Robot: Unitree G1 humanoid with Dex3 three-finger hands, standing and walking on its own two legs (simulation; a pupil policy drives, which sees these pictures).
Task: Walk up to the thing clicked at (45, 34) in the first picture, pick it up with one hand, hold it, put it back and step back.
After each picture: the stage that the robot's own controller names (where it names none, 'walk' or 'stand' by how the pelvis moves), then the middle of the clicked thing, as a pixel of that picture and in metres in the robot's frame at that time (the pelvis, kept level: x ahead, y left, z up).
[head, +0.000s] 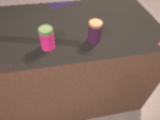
stand; (46, 38) +0.63 +0.20 -0.01
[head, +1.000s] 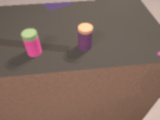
walk; (32, 43) +0.56 +0.27 +0.01
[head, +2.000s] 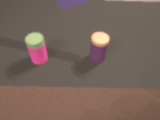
stand; (37, 49) +0.48 +0.21 +0.02
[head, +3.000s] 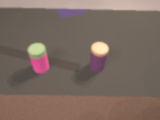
stand; (39, 58) +0.48 +0.20 -0.01
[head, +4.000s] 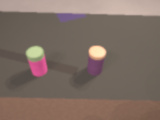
stand; (37, 61) +0.47 +0.21 -0.01
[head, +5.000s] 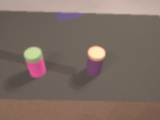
stand; (35, 62) +0.46 +0.21 -0.01
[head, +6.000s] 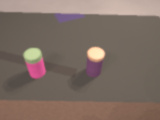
stand; (35, 63) +0.46 +0.21 -0.01
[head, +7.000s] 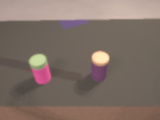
rise first; (40, 69) +0.44 +0.21 +0.00
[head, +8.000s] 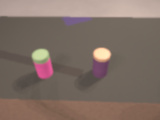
go down; (43, 64) +0.46 +0.21 +0.00
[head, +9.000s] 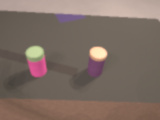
go down; (36, 62) +0.47 +0.20 +0.00
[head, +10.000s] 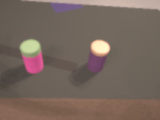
go down; (32, 57) +0.45 +0.19 +0.02
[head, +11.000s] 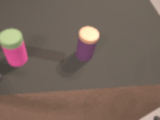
close in; (14, 48) +0.45 +0.21 +0.05
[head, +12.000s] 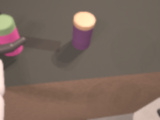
close; (7, 36) +0.48 +0.21 +0.07
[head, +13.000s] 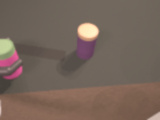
lift; (7, 59) +0.40 +0.23 +0.06
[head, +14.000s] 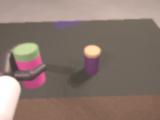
lift; (30, 66) +0.33 +0.17 +0.17
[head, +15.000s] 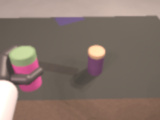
hold; (26, 69) +0.32 +0.18 +0.15
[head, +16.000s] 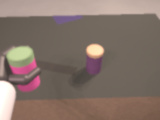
hold; (24, 69) +0.33 +0.18 +0.14
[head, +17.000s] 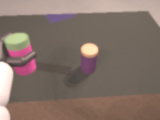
crouch; (21, 54) +0.39 +0.20 +0.14
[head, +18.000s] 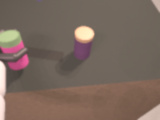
lower; (14, 50) +0.45 +0.21 +0.05
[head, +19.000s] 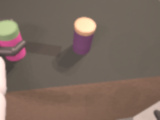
lower; (11, 41) +0.46 +0.21 +0.07
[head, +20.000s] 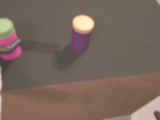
lower; (6, 40) +0.47 +0.21 +0.07
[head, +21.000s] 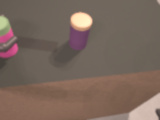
lower; (2, 37) +0.48 +0.22 +0.07
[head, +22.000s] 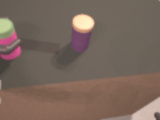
loosen; (5, 40) +0.47 +0.22 +0.07
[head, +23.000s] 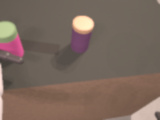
withdraw; (9, 42) +0.47 +0.21 +0.06
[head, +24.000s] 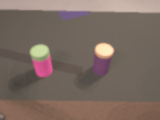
sink last; (42, 61) +0.44 +0.19 +0.03
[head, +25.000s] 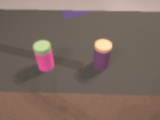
stand; (44, 56) +0.47 +0.20 +0.03
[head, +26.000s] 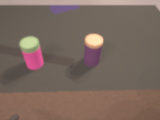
stand; (32, 53) +0.47 +0.21 +0.05
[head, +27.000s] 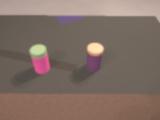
stand; (40, 59) +0.50 +0.21 +0.00
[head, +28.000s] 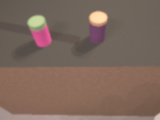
walk; (40, 31) +0.55 +0.22 +0.02
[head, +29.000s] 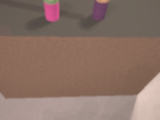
walk; (51, 7) +0.72 +0.16 +0.01
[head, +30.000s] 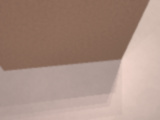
walk; out of the picture +0.99 +0.32 +0.02
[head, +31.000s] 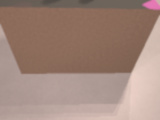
stand; out of the picture +1.09 +0.21 +0.00
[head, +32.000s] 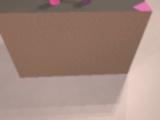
stand; out of the picture +1.12 +0.24 -0.01
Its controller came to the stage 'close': yes
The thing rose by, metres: 0.22
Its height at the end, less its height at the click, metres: +0.00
